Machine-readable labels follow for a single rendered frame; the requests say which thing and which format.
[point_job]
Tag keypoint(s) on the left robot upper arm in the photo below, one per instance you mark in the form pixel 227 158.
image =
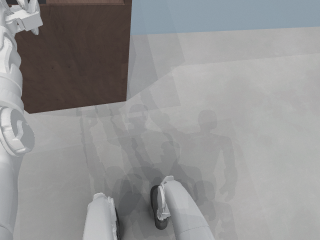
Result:
pixel 16 139

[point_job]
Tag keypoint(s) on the robot left forearm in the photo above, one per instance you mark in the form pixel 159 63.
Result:
pixel 11 79

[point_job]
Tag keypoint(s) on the robot right thigh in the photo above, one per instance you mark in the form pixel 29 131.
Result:
pixel 188 221

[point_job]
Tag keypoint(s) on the left robot hand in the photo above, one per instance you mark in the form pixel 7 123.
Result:
pixel 25 16

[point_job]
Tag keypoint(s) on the cabinet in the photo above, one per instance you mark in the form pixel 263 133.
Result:
pixel 79 58

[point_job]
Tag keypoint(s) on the right robot shin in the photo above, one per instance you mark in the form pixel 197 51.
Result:
pixel 161 213

